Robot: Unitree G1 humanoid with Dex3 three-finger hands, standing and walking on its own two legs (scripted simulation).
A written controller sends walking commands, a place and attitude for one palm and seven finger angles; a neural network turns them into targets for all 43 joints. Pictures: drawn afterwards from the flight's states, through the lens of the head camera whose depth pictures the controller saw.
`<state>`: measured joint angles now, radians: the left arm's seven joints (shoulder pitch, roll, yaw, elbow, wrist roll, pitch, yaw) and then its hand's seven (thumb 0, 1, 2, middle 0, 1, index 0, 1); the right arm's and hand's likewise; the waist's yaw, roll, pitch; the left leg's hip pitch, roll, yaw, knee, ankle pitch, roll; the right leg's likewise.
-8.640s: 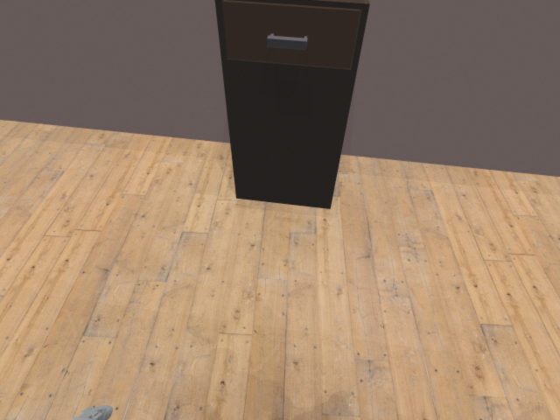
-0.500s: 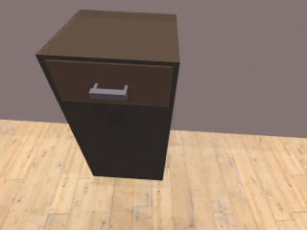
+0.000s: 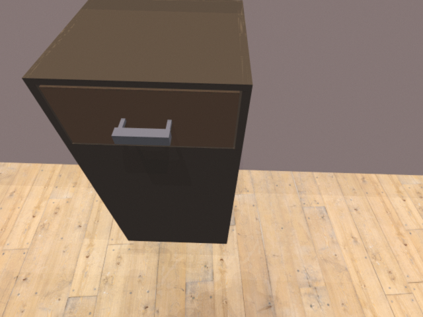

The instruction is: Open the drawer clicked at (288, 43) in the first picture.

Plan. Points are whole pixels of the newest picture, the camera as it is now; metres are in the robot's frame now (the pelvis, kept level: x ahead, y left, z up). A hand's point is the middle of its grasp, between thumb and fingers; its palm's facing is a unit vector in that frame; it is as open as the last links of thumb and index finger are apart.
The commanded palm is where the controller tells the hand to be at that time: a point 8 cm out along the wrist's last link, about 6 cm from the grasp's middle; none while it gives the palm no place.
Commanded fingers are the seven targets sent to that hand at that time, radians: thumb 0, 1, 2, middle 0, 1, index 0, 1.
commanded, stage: come to a stop and stand still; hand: left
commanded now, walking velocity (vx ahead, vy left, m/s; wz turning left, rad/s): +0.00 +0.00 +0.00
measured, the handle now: (144, 129) +0.50 +0.19 +0.04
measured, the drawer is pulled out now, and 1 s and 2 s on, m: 0.00 0.00 0.00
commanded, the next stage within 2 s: look again from close up in 1.00 s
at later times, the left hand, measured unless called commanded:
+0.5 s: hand out of the picture +0.00 +0.17 -0.16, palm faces +0.04 -0.97 -0.22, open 7.4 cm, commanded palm none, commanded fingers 0.00 0.90 0.90 -0.20 -0.30 -0.20 -0.30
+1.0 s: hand out of the picture -0.14 +0.15 -0.17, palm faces +0.07 -0.98 -0.16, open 7.4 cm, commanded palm none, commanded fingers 0.00 0.90 0.90 -0.20 -0.30 -0.20 -0.30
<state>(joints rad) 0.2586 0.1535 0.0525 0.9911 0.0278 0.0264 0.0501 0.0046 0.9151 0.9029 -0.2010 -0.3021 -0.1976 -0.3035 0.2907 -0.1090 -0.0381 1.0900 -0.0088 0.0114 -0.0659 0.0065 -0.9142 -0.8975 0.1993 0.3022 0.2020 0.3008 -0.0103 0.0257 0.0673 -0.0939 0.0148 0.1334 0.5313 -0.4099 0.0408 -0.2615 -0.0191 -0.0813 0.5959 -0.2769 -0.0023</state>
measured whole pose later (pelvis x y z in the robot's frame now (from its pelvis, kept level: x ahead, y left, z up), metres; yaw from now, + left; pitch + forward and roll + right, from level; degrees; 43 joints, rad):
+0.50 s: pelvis -0.08 -0.02 +0.00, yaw +1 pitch -3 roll +0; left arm 0.25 0.21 0.00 0.92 0.02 0.02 0.02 0.01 0.91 0.90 -0.20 -0.30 -0.20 -0.30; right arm 0.27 -0.22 -0.01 0.94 -0.02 0.01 -0.01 0.00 -0.91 -0.90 0.20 0.30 0.20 0.30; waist -0.01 -0.01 -0.01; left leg -0.16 0.01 0.11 0.54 -0.33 0.04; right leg -0.27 -0.02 -0.10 0.51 -0.18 -0.02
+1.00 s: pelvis -0.10 -0.01 +0.00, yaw +2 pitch -2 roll +0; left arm 0.39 0.12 -0.01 1.10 0.02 0.00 0.04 0.01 0.91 0.90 -0.20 -0.30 -0.20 -0.30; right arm 0.39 -0.14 0.00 1.13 -0.01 0.02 -0.01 0.00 -0.91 -0.90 0.20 0.30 0.20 0.30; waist 0.00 -0.01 0.02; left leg -0.19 -0.02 0.11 0.48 -0.26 0.06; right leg -0.29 -0.04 -0.08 0.43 -0.11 -0.01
